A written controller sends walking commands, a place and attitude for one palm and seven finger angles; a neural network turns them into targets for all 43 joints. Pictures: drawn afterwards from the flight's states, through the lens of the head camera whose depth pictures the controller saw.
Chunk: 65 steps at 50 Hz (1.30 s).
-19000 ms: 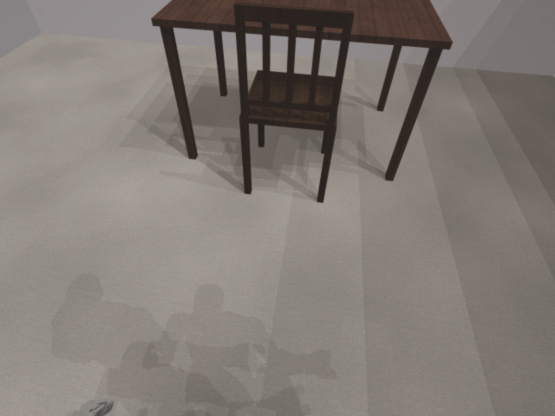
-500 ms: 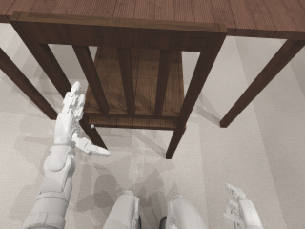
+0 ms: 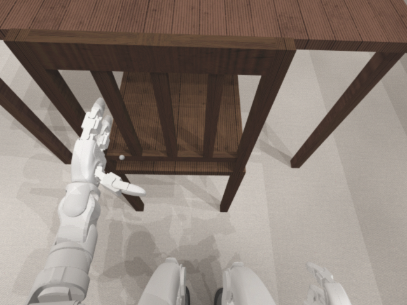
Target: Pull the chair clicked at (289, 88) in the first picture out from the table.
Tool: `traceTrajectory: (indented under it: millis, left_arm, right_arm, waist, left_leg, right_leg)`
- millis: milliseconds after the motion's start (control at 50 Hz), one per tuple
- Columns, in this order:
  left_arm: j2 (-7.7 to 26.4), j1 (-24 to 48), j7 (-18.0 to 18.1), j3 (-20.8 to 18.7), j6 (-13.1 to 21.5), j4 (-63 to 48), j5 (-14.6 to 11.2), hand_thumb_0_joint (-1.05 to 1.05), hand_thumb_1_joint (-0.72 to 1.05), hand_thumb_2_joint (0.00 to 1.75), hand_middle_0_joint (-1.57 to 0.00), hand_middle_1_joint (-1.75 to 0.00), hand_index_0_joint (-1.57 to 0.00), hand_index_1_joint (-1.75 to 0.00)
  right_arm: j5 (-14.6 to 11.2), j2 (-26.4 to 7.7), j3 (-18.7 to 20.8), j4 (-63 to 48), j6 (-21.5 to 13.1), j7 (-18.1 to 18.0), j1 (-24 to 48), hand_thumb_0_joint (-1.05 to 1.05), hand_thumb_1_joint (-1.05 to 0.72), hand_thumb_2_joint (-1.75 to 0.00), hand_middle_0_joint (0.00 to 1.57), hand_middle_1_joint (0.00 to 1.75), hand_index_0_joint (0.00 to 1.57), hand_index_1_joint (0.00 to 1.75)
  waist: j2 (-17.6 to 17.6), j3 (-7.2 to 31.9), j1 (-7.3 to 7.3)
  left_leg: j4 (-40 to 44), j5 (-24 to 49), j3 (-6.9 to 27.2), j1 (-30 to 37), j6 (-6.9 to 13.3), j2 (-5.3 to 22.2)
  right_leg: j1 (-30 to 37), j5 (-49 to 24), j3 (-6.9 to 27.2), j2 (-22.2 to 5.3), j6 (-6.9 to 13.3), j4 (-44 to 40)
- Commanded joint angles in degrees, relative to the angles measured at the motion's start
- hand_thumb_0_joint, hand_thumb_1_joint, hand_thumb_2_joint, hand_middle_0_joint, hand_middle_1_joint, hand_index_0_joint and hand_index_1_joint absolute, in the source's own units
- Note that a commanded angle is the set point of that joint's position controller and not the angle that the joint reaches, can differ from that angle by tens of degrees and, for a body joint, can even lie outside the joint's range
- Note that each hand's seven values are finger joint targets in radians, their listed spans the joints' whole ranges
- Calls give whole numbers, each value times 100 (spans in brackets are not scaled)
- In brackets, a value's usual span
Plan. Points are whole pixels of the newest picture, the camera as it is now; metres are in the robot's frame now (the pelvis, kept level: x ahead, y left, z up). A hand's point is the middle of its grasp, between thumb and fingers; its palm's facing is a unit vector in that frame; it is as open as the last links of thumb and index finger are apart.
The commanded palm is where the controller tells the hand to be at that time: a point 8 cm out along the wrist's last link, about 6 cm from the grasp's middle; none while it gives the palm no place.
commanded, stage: push the fingers through the gap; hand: left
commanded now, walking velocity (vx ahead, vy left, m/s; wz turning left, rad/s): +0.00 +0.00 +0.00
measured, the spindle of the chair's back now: (167, 121) +0.47 +0.09 +0.03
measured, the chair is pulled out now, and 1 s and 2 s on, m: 0.00 0.00 0.01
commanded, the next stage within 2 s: hook a spindle and tug to test in 0.80 s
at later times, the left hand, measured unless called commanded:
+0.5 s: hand (125, 137) +0.43 +0.17 +0.02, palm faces +0.02 -1.00 -0.04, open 16.9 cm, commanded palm +0.40 +0.21 +0.01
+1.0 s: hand (126, 138) +0.43 +0.17 +0.01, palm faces +0.03 -1.00 -0.03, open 16.9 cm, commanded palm +0.41 +0.21 +0.01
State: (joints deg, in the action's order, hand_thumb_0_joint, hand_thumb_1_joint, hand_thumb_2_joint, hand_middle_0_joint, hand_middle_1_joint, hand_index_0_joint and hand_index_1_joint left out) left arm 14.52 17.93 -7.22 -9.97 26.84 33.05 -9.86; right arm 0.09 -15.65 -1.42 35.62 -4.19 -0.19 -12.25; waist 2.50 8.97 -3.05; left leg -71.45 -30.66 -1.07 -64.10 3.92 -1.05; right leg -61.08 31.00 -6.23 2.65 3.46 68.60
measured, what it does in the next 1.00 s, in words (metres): stands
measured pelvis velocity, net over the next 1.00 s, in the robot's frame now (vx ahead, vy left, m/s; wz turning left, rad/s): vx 0.00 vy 0.01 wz -0.02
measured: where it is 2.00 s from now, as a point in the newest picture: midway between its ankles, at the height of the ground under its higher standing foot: outside the picture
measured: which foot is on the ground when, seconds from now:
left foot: down 0.00-1.00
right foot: down 0.00-1.00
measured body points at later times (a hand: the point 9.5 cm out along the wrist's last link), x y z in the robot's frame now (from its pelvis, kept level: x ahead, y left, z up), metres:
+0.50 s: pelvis +0.00 +0.01 +0.00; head +0.13 +0.02 +0.42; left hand +0.43 +0.22 +0.02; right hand +0.09 -0.26 -0.12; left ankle +0.02 +0.08 -0.63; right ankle +0.01 -0.09 -0.63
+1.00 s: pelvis +0.00 +0.01 +0.00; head +0.13 +0.02 +0.43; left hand +0.42 +0.22 +0.02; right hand +0.09 -0.25 -0.12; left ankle +0.02 +0.08 -0.63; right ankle +0.01 -0.09 -0.63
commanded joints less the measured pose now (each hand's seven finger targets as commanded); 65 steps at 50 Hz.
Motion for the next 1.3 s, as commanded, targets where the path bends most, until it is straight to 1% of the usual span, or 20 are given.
traceTrajectory:
  millis: [0,100,140,180,260,380,480,560,580,640,700,800,820,880,940,980,1040,1060,1180,1280]
  left_arm:
    - [826,1648,36,-352,294,-459,1,0,-50,30,-6,-8,-6,-8]
    - [871,2042,-33,-273,369,-704,37,0,-50,30,-6,-8,-6,-8]
    - [1078,2300,28,-479,427,-675,36,0,-50,30,-6,-8,-6,-8]
    - [1146,2609,93,-554,467,-413,47,0,-50,30,-6,-8,-6,-8]
    - [1295,2703,162,-736,544,-151,126,0,-50,30,-6,-8,-6,-8]
    - [1030,3154,7,-435,472,297,174,0,-50,30,-6,-8,-6,-8]
    - [1027,2777,2,-515,467,118,84,0,-50,30,-6,-8,-6,-8]
    - [1296,2743,173,-812,482,386,141,0,-50,30,-6,-8,-6,-8]
    - [1414,2766,217,-895,533,392,186,0,-50,30,-6,-8,-6,-8]
    - [1142,3021,250,-622,690,60,243,0,-50,30,-6,-8,-6,-8]
    - [1234,3044,225,-645,746,161,263,0,-50,30,-6,-8,-6,-8]
    - [914,3157,93,-382,624,415,226,0,-50,30,-6,-8,-6,-8]
    - [1031,3140,88,-480,593,538,217,0,-50,30,-6,-8,-6,-8]
    - [1143,3214,102,-567,599,432,184,0,-50,30,-6,-8,-6,-8]
    - [1105,3083,135,-579,648,187,163,0,-50,30,-11,-24,-11,-24]
    - [1142,3049,167,-579,670,177,181,0,-50,30,-15,-35,-15,-35]
    - [854,2989,184,-349,638,190,216,0,-50,30,-20,-52,-20,-52]
    - [977,2965,205,-465,617,296,219,0,-50,30,-22,-57,-22,-57]
    - [1036,2828,251,-543,592,193,212,0,-50,30,-32,-90,-32,-90]
    - [1099,3086,231,-554,648,241,232,0,-22,42,-41,-118,-41,-118]
  right_arm:
    - [-11,-848,312,-497,-152,-43,-373,0,-90,-90,20,30,20,30]
    - [-5,-848,330,-562,-113,5,-436,0,-90,-90,20,30,20,30]
    - [13,-854,332,-520,-104,-8,-460,0,-90,-90,20,30,20,30]
    - [15,-860,307,-442,-95,-29,-497,0,-90,-90,20,30,20,30]
    - [55,-858,300,-428,-79,-9,-547,0,-90,-90,20,30,20,30]
    - [43,-885,309,-367,-23,48,-701,0,-90,-90,20,30,20,30]
    - [34,-902,351,-459,26,88,-743,0,-90,-90,20,30,20,30]
    - [47,-899,338,-386,101,89,-771,0,-90,-90,20,30,20,30]
    - [48,-906,327,-399,106,83,-759,0,-90,-90,20,30,20,30]
    - [75,-848,329,-426,86,117,-724,0,-90,-90,20,30,20,30]
    - [81,-880,332,-379,99,107,-757,0,-90,-90,20,30,20,30]
    - [63,-882,343,-339,110,102,-769,0,-90,-90,20,30,20,30]
    - [53,-914,352,-318,125,88,-785,0,-90,-90,20,30,20,30]
    - [53,-921,332,-370,123,67,-752,0,-90,-90,20,30,20,30]
    - [71,-871,339,-405,119,89,-738,0,-90,-90,20,30,20,30]
    - [69,-880,335,-405,131,92,-732,0,-90,-90,20,30,20,30]
    - [66,-853,359,-392,148,124,-721,0,-90,-90,20,30,20,30]
    - [65,-875,357,-376,161,114,-741,0,-90,-90,20,30,20,30]
    - [63,-864,349,-440,176,112,-688,0,-90,-90,20,30,20,30]
    - [65,-827,316,-418,167,92,-671,0,-90,-90,20,30,20,30]
  waist:
    - [-127,2193,-251]
    - [392,2622,-203]
    - [299,2660,-205]
    - [-19,2481,-329]
    - [189,2645,-260]
    - [369,2664,-423]
    - [373,2944,-281]
    - [-90,2554,-308]
    - [-76,2474,-282]
    - [396,2664,-301]
    - [357,2602,-335]
    - [398,2596,-446]
    - [218,2496,-442]
    - [287,2648,-396]
    - [332,2891,-311]
    - [263,2840,-332]
    - [329,2771,-379]
    - [149,2640,-379]
    - [204,2685,-320]
    - [204,2578,-378]
  left_leg:
    - [745,1772,510,1543,-220,161]
    - [794,2211,579,2149,-301,195]
    - [760,2140,575,2047,-301,196]
    - [713,1976,585,1799,-251,196]
    - [701,1940,526,1734,-261,165]
    - [703,2065,597,1979,-273,201]
    - [801,2506,659,2332,-342,238]
    - [782,2074,552,1718,-261,204]
    - [785,2025,552,1656,-253,202]
    - [792,2078,566,2012,-300,212]
    - [785,2166,617,2082,-318,233]
    - [771,2079,644,2145,-313,238]
    - [774,2006,658,2045,-307,245]
    - [768,2070,646,2033,-294,219]
    - [757,2361,636,2250,-323,218]
    - [761,2448,672,2257,-339,236]
    - [756,2382,670,2300,-343,252]
    - [763,2288,664,2143,-329,250]
    - [758,2269,606,2067,-303,216]
    - [673,2022,522,1755,-252,187]
  right_leg:
    - [1033,-1624,559,-138,-173,-857]
    - [913,-1801,517,-137,-138,-815]
    - [963,-1759,535,-131,-149,-800]
    - [931,-1680,541,-109,-172,-807]
    - [1012,-1683,589,-113,-163,-783]
    - [682,-1632,515,-94,-147,-781]
    - [789,-1856,451,-86,-132,-780]
    - [976,-1742,522,-83,-177,-831]
    - [939,-1711,531,-85,-164,-811]
    - [766,-1640,521,-91,-149,-787]
    - [697,-1650,504,-73,-138,-783]
    - [522,-1540,461,-83,-149,-802]
    - [534,-1503,469,-81,-149,-820]
    - [641,-1578,482,-82,-142,-789]
    - [787,-1785,481,-79,-138,-774]
    - [750,-1829,462,-76,-138,-749]
    - [613,-1746,455,-79,-157,-775]
    - [671,-1727,459,-80,-156,-787]
    - [789,-1796,494,-82,-145,-783]
    - [856,-1741,575,-88,-160,-770]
